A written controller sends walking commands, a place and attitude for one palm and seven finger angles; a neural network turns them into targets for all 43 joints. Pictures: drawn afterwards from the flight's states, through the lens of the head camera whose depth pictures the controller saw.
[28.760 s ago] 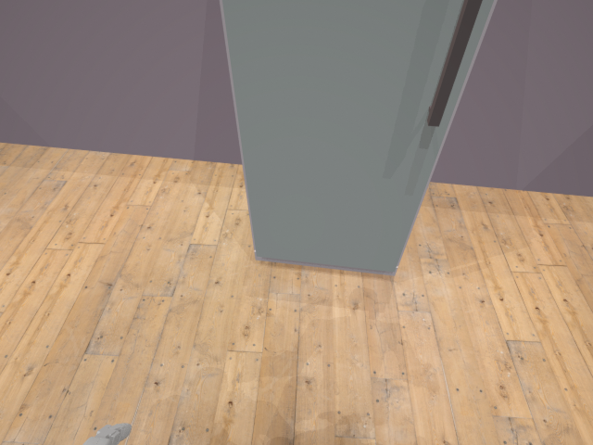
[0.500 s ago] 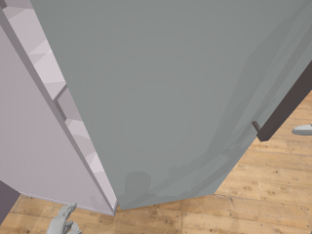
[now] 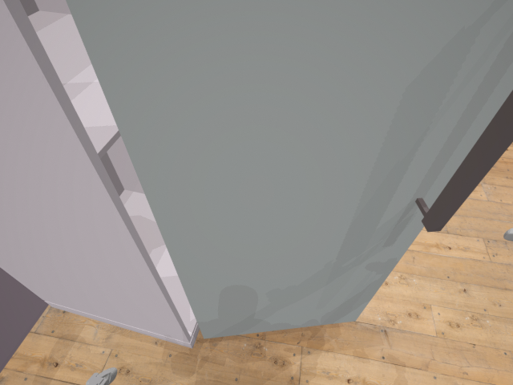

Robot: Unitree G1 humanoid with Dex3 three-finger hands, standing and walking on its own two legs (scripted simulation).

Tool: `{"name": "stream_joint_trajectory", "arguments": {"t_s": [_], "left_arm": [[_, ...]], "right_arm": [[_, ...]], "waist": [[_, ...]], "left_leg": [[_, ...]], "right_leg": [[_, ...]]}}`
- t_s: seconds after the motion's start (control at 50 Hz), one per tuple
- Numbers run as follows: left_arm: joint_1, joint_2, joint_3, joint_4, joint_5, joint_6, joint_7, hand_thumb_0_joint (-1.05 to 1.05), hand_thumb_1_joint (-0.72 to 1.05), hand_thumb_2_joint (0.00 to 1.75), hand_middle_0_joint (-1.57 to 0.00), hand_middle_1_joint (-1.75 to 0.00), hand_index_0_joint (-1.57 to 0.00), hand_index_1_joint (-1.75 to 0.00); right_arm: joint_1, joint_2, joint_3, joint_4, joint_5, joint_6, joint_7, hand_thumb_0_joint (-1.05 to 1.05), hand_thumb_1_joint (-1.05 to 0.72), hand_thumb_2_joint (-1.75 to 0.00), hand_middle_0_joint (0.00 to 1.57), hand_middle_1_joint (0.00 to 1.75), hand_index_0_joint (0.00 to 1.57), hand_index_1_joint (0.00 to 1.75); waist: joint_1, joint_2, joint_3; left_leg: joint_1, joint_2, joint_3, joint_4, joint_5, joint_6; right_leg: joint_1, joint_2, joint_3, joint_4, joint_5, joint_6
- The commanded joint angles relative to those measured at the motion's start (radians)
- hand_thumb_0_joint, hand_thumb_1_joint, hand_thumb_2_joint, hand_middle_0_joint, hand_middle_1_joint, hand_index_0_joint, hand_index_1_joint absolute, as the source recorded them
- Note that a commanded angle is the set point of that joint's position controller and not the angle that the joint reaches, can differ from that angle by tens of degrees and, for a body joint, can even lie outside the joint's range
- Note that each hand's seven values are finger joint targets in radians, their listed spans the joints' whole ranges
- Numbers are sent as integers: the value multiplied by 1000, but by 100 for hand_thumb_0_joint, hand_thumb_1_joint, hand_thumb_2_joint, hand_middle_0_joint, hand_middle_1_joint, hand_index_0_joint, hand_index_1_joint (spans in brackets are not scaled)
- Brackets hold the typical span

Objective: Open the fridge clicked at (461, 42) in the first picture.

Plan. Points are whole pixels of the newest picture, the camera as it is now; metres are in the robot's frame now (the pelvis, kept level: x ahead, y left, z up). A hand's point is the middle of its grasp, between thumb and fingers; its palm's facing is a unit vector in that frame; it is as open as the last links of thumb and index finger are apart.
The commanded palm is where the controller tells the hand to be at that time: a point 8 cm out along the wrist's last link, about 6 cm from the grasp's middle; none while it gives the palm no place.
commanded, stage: slip the hand off the handle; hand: right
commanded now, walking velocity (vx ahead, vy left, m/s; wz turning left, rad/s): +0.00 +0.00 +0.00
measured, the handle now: (497, 112) +0.43 -0.27 +0.24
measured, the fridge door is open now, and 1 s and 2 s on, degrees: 69 69 69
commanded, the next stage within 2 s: draw the hand back to the body in 0.42 s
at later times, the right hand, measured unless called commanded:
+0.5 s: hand out of the picture +0.27 -0.35 +0.18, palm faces +0.45 +0.88 -0.19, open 14.7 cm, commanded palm +0.23 -0.38 +0.19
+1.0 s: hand out of the picture +0.22 -0.32 +0.16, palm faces +0.08 +0.99 -0.10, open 14.7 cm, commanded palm +0.18 -0.35 +0.19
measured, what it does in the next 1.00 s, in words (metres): stands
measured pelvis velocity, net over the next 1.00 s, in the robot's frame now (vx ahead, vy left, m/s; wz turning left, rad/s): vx -0.01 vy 0.01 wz -0.04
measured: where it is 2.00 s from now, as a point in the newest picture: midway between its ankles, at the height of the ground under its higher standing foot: outside the picture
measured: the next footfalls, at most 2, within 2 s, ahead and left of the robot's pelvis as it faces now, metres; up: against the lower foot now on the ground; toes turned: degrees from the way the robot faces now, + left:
none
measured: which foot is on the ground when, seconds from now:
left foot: down 0.00-1.00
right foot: down 0.00-1.00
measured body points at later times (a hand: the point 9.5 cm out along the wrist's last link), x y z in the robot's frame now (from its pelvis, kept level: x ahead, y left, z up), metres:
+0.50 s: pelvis -0.01 +0.00 +0.00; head -0.01 +0.00 +0.45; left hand +0.19 +0.23 -0.07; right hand +0.24 -0.40 +0.19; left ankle -0.03 +0.12 -0.73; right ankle +0.04 -0.09 -0.73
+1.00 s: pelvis -0.01 +0.01 +0.00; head -0.04 +0.02 +0.45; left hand +0.18 +0.26 -0.05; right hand +0.21 -0.38 +0.17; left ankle -0.03 +0.12 -0.73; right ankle +0.04 -0.09 -0.73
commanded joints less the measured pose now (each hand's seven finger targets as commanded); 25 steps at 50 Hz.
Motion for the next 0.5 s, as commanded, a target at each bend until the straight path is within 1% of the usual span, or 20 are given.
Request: {"name": "stream_joint_trajectory", "arguments": {"t_s": [0.0,0.02,0.04,0.06,0.1,0.12,0.14,0.18,0.2,0.22,0.24,0.26,0.3,0.32,0.34,0.36,0.4,0.42,0.46,0.48], "left_arm": [[-111,151,44,-163,2,-79,21,0,90,90,-20,-30,-20,-30],[-115,141,40,-161,3,-84,23,0,90,90,-20,-30,-20,-30],[-112,142,41,-161,9,-92,23,0,90,90,-20,-30,-20,-30],[-115,144,41,-162,11,-100,25,0,90,90,-20,-30,-20,-30],[-131,140,34,-159,7,-110,31,0,90,90,-20,-30,-20,-30],[-132,135,28,-143,2,-111,35,0,90,90,-20,-30,-20,-30],[-139,139,30,-145,2,-119,36,0,90,90,-20,-30,-20,-30],[-155,142,25,-149,-4,-131,40,0,90,90,-20,-30,-20,-30],[-163,142,24,-152,-4,-137,40,0,90,90,-20,-30,-20,-30],[-156,139,23,-145,-4,-136,40,0,90,90,-20,-30,-20,-30],[-163,141,23,-156,-4,-141,37,0,90,90,-20,-30,-20,-30],[-166,140,23,-166,-3,-144,35,0,90,90,-20,-30,-20,-30],[-180,134,18,-174,-5,-146,31,0,90,90,-20,-30,-20,-30],[-180,129,14,-166,-4,-144,31,0,90,90,-20,-30,-20,-30],[-183,130,14,-173,-3,-148,28,0,90,90,-20,-30,-20,-30],[-187,128,15,-176,-3,-152,26,0,90,90,-20,-30,-20,-30],[-207,121,8,-182,-2,-157,27,0,90,90,-20,-30,-20,-30],[-203,115,3,-171,-2,-157,27,0,90,90,-20,-30,-20,-30],[-204,120,4,-166,0,-165,31,0,90,90,-20,-30,-20,-30],[-207,120,3,-163,-1,-168,35,0,90,90,-20,-30,-20,-30]], "right_arm": [[-340,-360,-53,-349,7,-57,-17,0,55,-20,25,115,25,115],[-347,-342,-32,-405,-2,-63,-31,0,55,-20,25,115,25,115],[-325,-322,-19,-411,-2,-61,-35,0,55,-20,25,115,25,115],[-301,-337,-35,-441,2,-64,-35,0,55,-20,25,115,25,115],[-254,-297,-20,-440,23,-55,-32,0,55,-20,25,115,25,115],[-259,-282,-7,-425,25,-49,-35,0,55,-20,25,115,25,115],[-250,-263,-3,-417,41,-38,-30,0,55,-20,25,115,25,115],[-230,-259,-5,-404,55,-5,-23,0,55,-20,25,115,25,115],[-231,-254,-4,-414,58,8,-23,0,55,-20,25,115,25,115],[-182,-263,-22,-396,53,22,-32,0,55,-20,25,115,25,115],[-171,-258,-19,-408,54,34,-32,0,55,-20,25,115,25,115],[-135,-278,-43,-427,52,46,-34,0,55,-20,25,115,25,115],[-125,-268,-35,-456,50,54,-33,0,55,-20,25,115,25,115],[-118,-276,-46,-469,47,47,-40,0,55,-20,25,115,25,115],[-114,-263,-38,-477,50,44,-36,0,55,-20,25,115,25,115],[-110,-283,-59,-506,54,35,-32,0,55,-20,25,115,25,115],[-108,-269,-46,-564,59,18,-19,0,55,-20,25,115,25,115],[-120,-264,-41,-570,57,10,-22,0,55,-20,25,115,25,115],[-154,-260,-29,-578,64,7,-7,0,55,-20,25,115,25,115],[-149,-256,-29,-562,70,11,-1,0,55,-20,25,115,25,115]], "waist": [[-37,-166,-227],[-39,-187,-227],[-31,-195,-240],[-37,-201,-254],[-32,-158,-229],[-34,-153,-189],[-29,-143,-188],[-35,-116,-160],[-38,-109,-168],[-55,-97,-146],[-50,-92,-163],[-63,-81,-177],[-60,-72,-168],[-66,-81,-154],[-58,-69,-158],[-61,-71,-173],[-58,-113,-191],[-57,-113,-170],[-43,-142,-175],[-41,-131,-165]], "left_leg": [[-121,-1,7,-85,118,13],[-127,1,6,-85,104,15],[-135,-2,10,-85,102,16],[-132,-3,13,-84,106,18],[-136,-3,19,-85,91,13],[-140,-1,17,-90,77,16],[-140,0,19,-93,74,14],[-139,4,24,-93,60,11],[-133,7,24,-94,67,11],[-120,9,22,-102,67,15],[-115,10,25,-100,77,13],[-97,10,25,-99,92,13],[-94,11,25,-101,104,12],[-85,11,21,-107,106,15],[-90,9,24,-106,110,13],[-84,7,22,-106,117,12],[-81,7,20,-101,129,12],[-80,6,18,-104,130,15],[-96,6,19,-102,131,13],[-100,6,19,-105,127,12]], "right_leg": [[331,-16,123,-87,135,2],[353,-21,135,-93,104,5],[371,-22,145,-96,106,5],[389,-25,154,-98,114,8],[377,-25,163,-106,76,9],[364,-29,169,-117,28,13],[356,-26,171,-124,12,13],[332,-24,178,-137,-31,16],[337,-22,179,-139,-24,16],[322,-25,179,-144,-32,18],[324,-23,174,-141,-9,18],[325,-20,171,-138,22,17],[327,-17,159,-127,52,16],[322,-20,155,-126,50,17],[325,-18,153,-121,63,16],[336,-16,147,-115,81,15],[363,-11,140,-105,112,15],[360,-13,143,-104,102,16],[371,-9,142,-97,113,17],[370,-7,143,-98,106,16]]}}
